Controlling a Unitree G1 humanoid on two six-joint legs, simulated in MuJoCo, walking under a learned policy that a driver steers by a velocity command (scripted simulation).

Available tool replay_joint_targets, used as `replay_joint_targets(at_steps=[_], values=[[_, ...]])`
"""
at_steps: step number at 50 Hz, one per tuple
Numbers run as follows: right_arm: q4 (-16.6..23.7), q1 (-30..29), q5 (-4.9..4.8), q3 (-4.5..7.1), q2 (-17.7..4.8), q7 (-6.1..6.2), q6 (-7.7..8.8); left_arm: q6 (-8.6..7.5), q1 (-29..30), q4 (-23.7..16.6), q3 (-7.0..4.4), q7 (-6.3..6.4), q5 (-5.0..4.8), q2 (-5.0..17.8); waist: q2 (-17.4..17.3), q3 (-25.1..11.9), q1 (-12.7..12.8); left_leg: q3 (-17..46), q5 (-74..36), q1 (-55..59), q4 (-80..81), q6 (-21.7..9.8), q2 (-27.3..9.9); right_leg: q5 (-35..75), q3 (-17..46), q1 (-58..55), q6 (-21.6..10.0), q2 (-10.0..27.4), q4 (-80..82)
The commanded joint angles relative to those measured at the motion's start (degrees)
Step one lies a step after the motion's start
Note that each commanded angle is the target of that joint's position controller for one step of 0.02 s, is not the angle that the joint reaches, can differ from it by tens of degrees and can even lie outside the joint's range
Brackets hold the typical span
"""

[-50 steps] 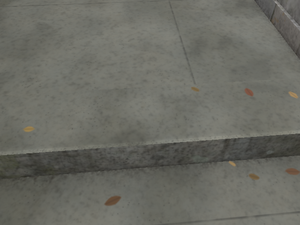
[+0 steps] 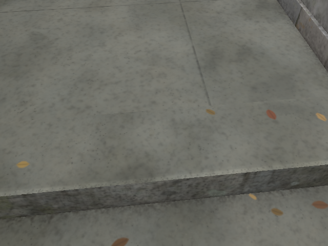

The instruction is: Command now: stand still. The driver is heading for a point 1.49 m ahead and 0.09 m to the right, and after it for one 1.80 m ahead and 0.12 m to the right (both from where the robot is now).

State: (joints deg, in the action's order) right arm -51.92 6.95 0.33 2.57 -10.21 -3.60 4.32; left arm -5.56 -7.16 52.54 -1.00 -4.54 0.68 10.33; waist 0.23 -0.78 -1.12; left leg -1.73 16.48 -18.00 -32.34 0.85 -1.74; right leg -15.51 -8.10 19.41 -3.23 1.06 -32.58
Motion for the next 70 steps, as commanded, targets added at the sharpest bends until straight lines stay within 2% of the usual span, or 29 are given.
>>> replay_joint_targets(at_steps=[1, 35, 36, 39, 41, 43, 46, 48, 49, 50, 51, 52, 53, 54, 55, 56, 57, 58, 60, 61, 62, 63, 64, 65, 66, 67, 68, 69, 70], values=[[2.88, -1.03, -0.05, 0.94, -4.95, 0.13, 0.61, -0.73, 1.09, -3.17, -0.95, -0.02, -0.03, 4.87, 0.06, -4.51, 0.00, 0.43, -4.23, -2.24, 5.34, -3.44, -0.83, 7.30, 4.75, -6.14, -1.58, 3.40, 5.84], [-3.14, 5.51, 0.05, -0.50, -3.36, 0.62, -0.30, -0.09, -5.73, 2.38, -0.37, 0.01, 0.10, 4.23, -0.29, -2.47, 0.56, -0.91, -5.03, -2.68, 4.93, -3.25, -0.80, 11.88, 4.72, -7.80, -2.31, 2.76, 5.75], [-3.93, 7.06, 0.15, -0.47, -3.27, 0.64, -0.53, 0.10, -7.10, 3.08, -0.39, 0.04, 0.16, 4.07, -0.13, -2.01, 0.71, -0.89, -1.30, -2.67, 5.41, -3.39, -0.83, 5.34, 5.17, -7.54, -2.57, 3.05, 7.11], [-3.56, 8.22, 2.82, 1.33, -6.33, 2.17, -0.94, 0.59, -11.65, 4.72, -2.81, 1.74, 2.65, 9.44, 3.10, 3.55, 2.47, -1.14, 13.13, -9.18, 1.22, -6.27, 0.15, -23.88, 15.33, -5.56, -10.00, 9.36, 15.23], [-2.71, 7.66, 2.78, 1.57, -4.38, 3.68, 0.00, 0.51, -12.98, 5.14, -3.09, 3.70, 2.36, 8.48, 5.96, 2.59, 3.28, -1.55, 6.87, -11.68, -5.21, -7.61, -0.10, -27.37, 26.38, -8.93, -16.25, 17.68, 21.41], [-2.53, 8.93, 2.48, 1.01, -1.66, 4.38, 1.21, 0.60, -9.34, 3.55, -2.45, 5.33, 1.44, 6.49, 5.00, 3.32, 1.64, -0.58, 5.92, -5.39, -7.31, -8.64, -0.84, -23.62, 27.80, -4.07, -17.19, 20.63, 25.26], [-4.57, 13.58, 2.66, 0.63, 0.09, 2.97, 1.26, 1.82, -5.63, 2.21, -3.08, 6.05, 1.34, 7.75, 3.52, 4.18, -0.12, -4.08, 5.01, 6.05, 1.97, -8.87, 1.44, -18.61, 17.28, -1.80, -14.78, 14.65, 22.47], [-6.46, 18.41, 2.69, 0.43, 0.90, 2.17, 1.98, 3.26, -7.96, 3.19, -3.20, 4.98, 2.89, 7.47, 1.99, 3.40, -0.69, -4.67, -0.28, 14.04, 6.08, -9.41, 2.05, -12.50, 12.52, 0.00, -14.05, 11.78, 16.01], [-8.31, 24.15, 3.16, 0.71, 0.91, 2.06, 2.44, 3.71, -8.14, 3.86, -2.83, 3.91, 3.62, 5.87, -0.83, 2.49, -2.83, -1.19, -4.25, 20.14, 8.29, -10.95, -0.09, -4.81, 9.70, 3.97, -12.88, 9.56, 6.85], [-11.53, 34.78, 3.72, 1.30, -2.32, 2.82, 2.51, 3.73, -6.95, 3.43, -2.07, 2.34, 4.20, 2.55, -10.19, -0.79, -6.12, 15.25, -9.14, 30.68, 11.95, -19.05, -9.78, 1.29, 2.64, 16.45, -7.60, 2.31, -14.24], [-13.82, 45.45, 4.20, 1.65, -6.79, 3.04, 1.94, 2.69, -3.46, 2.18, -1.17, 1.03, 3.76, -0.17, -16.57, 0.79, -10.92, 36.05, -12.46, 42.56, 20.07, -27.23, -19.94, -11.24, 7.08, 38.24, -5.22, -4.34, -34.54], [-15.42, 43.54, 6.16, 0.96, -7.39, 2.22, 1.42, 1.34, -2.00, 2.58, -1.60, 1.00, 1.55, 0.51, -11.18, 7.40, -9.62, 34.99, -11.01, 40.62, 19.67, -25.74, -21.68, -11.62, 17.86, 52.34, -7.83, -5.63, -62.73], [-16.17, 38.46, 7.35, 0.06, -4.95, 1.30, 0.27, 0.30, -2.09, 2.83, -1.71, 0.67, 0.59, 1.58, -5.06, 8.77, -7.33, 28.29, -12.76, 36.93, 17.42, -22.76, -20.07, -7.60, 20.69, 60.68, -10.65, -6.35, -77.60], [-15.73, 34.56, 7.59, -1.77, -1.25, 0.36, -0.63, 0.01, -2.40, 2.64, -1.90, 0.04, 0.72, 2.05, -2.86, 8.05, -5.34, 21.91, -15.24, 33.22, 17.68, -21.87, -19.92, -5.09, 19.76, 63.09, -13.44, -5.27, -84.31], [-15.74, 31.26, 7.08, -3.79, 2.85, -0.13, -1.22, 0.63, -0.89, 0.41, -1.01, -0.44, 1.46, 0.70, -0.42, 7.61, -3.23, 17.69, -12.70, 29.64, 18.18, -20.71, -19.91, -3.59, 19.53, 65.66, -16.13, -3.02, -88.17], [-15.21, 27.20, 7.08, -4.99, 5.04, -0.08, -1.42, 1.42, 1.46, -2.51, 0.40, -0.56, 1.83, -1.60, 1.18, 6.71, 0.00, 12.74, -10.49, 22.01, 19.14, -18.18, -17.81, -0.78, 17.66, 64.92, -17.63, -0.63, -88.83], [-15.01, 26.81, 7.44, -5.57, 5.19, 0.61, -1.71, 2.47, 3.11, -4.49, 1.62, -0.41, 1.14, -3.38, -3.46, 5.35, 0.94, 9.52, -6.63, 15.42, 20.78, -17.60, -15.50, -4.37, 13.34, 64.62, -18.14, -0.20, -96.95], [-14.40, 23.66, 8.63, -6.15, 5.65, 1.21, -1.28, 3.17, 5.06, -6.62, 2.87, -0.01, 0.46, -4.59, -2.83, 5.55, 2.88, 6.24, -2.33, 9.40, 23.24, -15.95, -13.44, -3.32, 12.11, 64.70, -18.24, 2.06, -94.28], [-14.08, 24.05, 9.60, -6.78, 5.12, 2.45, 0.20, 3.49, 8.25, -8.56, 4.72, 0.79, -0.61, -5.01, -1.76, 5.40, 2.66, 2.08, -1.50, 2.17, 25.69, -14.51, -9.22, -0.38, 8.00, 62.47, -16.93, 4.09, -88.02], [-13.57, 25.26, 9.41, -6.97, 4.08, 2.45, 1.20, 3.46, 11.99, -9.97, 4.79, 1.36, -0.56, -2.75, 0.75, 4.33, 0.91, 0.21, 0.30, -0.53, 27.82, -13.68, -6.83, 3.76, 4.93, 57.11, -15.35, 5.49, -74.17], [-15.61, 32.48, 8.38, -7.66, 4.80, 2.19, 1.46, 3.97, 18.09, -12.58, 4.66, 1.97, -0.17, -1.14, -0.76, 3.16, -2.00, 2.14, -2.45, -0.88, 29.73, -13.19, -7.76, 9.42, 3.20, 53.78, -13.78, 6.70, -65.76], [-14.54, 30.65, 6.44, -7.49, 3.31, 0.62, 0.65, 5.08, 26.80, -15.57, 5.66, 1.62, 0.62, -2.17, -3.05, 4.65, -2.09, 0.89, -7.11, -13.47, 38.05, -14.12, -9.60, 2.74, 0.74, 36.81, -10.59, 6.35, -52.81], [-13.64, 31.22, 3.42, -6.85, 0.01, -0.44, 1.30, 5.93, 28.14, -16.45, 5.84, 0.30, 1.56, -3.42, -8.07, 3.94, -0.98, 0.94, -23.66, -17.90, 37.97, -17.14, -9.97, -1.75, -4.95, 24.40, -6.98, 2.59, -51.34], [-13.52, 32.76, 2.36, -6.28, -3.93, -1.40, 2.61, 6.57, 25.25, -15.43, 5.21, -0.66, 1.55, -2.64, -12.18, 2.94, 1.27, 1.28, -49.24, -9.69, 32.95, -18.23, -12.14, -5.71, -6.74, 23.12, -5.15, -1.58, -49.60], [-14.26, 33.80, 3.15, -5.35, -8.70, -2.36, 3.17, 7.67, 21.32, -14.27, 5.28, -1.59, 0.70, -2.56, -13.36, 2.27, 3.19, -0.34, -76.81, 0.02, 27.52, -19.05, -13.86, -2.79, -7.03, 23.19, -5.23, -3.16, -45.70], [-13.55, 31.80, 2.40, -4.19, -11.43, -2.69, 3.52, 7.63, 16.86, -12.49, 4.29, -1.99, 0.93, -0.56, -12.05, 0.81, 4.82, -1.38, -89.39, 12.05, 21.64, -17.68, -14.47, -6.17, -7.22, 24.67, -5.89, -5.20, -35.51], [-13.90, 31.23, 3.29, -3.43, -12.78, -3.17, 3.53, 6.95, 12.17, -11.72, 3.49, -1.56, 1.24, 1.11, -13.58, -4.19, 5.84, -2.64, -98.92, 15.96, 15.35, -15.60, -15.21, -4.26, -4.83, 16.64, -7.65, -5.86, -31.92], [-14.61, 35.73, 5.53, -3.18, -10.07, -3.66, 3.79, 6.28, 2.27, -8.86, 2.62, -0.44, 1.43, 3.52, -8.69, -14.47, 6.68, -1.01, -95.64, 3.70, 3.10, -11.88, -12.40, 9.99, 4.07, -5.71, -11.59, -2.74, -34.80], [-13.71, 36.44, 6.53, -3.18, -8.70, -4.41, 3.43, 6.33, -6.15, -5.54, 1.84, 0.16, 0.73, 6.19, -3.14, -19.77, 9.67, 3.41, -76.93, -10.59, -7.53, -11.06, -7.29, -1.94, 19.27, -20.94, -14.58, 0.30, -23.59]])
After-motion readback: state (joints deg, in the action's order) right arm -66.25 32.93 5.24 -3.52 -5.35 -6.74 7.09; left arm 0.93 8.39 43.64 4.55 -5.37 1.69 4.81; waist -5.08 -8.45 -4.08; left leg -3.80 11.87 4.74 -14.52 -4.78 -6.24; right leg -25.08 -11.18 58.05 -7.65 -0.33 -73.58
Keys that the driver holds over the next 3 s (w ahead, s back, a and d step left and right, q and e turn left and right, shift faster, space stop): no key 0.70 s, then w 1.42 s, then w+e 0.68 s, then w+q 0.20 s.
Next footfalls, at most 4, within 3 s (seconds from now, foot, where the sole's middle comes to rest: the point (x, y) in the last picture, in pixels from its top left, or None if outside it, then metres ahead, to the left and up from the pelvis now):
1.36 right None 0.43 -0.08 -0.61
1.90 left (131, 149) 0.74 0.14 -0.45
2.50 right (189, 85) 1.09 -0.10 -0.45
2.98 left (165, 41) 1.43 0.00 -0.45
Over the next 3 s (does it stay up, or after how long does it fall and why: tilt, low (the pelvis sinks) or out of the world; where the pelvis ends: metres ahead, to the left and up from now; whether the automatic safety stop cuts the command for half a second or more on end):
stays up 1.23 -0.04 0.31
